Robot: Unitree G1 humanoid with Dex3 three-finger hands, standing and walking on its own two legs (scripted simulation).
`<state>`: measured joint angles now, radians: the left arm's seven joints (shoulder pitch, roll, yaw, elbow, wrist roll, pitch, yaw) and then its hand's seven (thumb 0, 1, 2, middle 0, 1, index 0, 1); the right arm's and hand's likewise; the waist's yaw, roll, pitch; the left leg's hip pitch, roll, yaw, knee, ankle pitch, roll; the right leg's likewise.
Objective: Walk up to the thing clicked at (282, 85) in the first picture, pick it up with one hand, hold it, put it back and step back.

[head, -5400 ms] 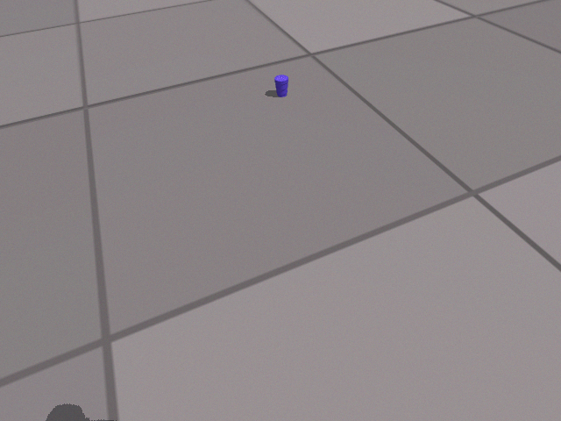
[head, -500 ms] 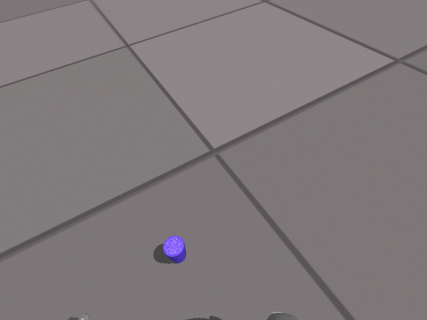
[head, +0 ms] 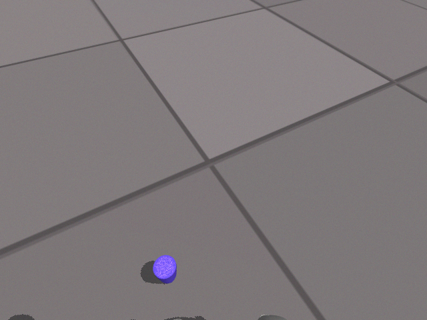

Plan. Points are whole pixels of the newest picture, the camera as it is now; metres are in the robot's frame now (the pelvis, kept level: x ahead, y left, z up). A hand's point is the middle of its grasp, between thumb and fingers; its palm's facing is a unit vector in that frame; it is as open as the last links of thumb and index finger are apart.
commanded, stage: walk up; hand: left
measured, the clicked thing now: (166, 271) +0.41 +0.22 -0.70
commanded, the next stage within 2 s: stand in 1.34 s
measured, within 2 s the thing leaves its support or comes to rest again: neither
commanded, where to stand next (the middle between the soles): +0.09 -0.01 m, yaw +2 degrees
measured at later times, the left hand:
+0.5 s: hand out of the picture +0.14 +0.24 -0.13, palm faces -0.01 -0.94 -0.34, open 7.4 cm
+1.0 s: hand out of the picture +0.11 +0.25 -0.14, palm faces +0.00 -0.95 -0.33, open 7.4 cm
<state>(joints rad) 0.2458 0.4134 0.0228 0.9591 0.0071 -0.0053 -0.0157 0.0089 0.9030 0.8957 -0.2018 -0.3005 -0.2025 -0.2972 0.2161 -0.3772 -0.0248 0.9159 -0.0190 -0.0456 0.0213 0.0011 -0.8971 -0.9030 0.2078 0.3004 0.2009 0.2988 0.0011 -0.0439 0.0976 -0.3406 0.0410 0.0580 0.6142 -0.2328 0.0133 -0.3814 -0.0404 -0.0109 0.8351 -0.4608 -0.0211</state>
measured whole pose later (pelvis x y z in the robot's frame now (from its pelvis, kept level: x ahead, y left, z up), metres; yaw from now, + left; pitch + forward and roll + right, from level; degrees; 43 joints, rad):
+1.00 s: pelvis +0.04 +0.00 +0.02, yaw +0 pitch -2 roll +0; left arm 0.09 0.35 0.01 1.17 0.01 0.00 -0.02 0.01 0.90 0.90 -0.20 -0.30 -0.20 -0.30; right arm 0.08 -0.35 0.00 1.17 0.00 -0.01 0.01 0.00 -0.90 -0.90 0.21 0.30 0.20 0.30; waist 0.00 0.00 0.04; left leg -0.15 0.03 0.04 0.35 -0.16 -0.01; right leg -0.11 -0.04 -0.03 0.33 -0.18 0.03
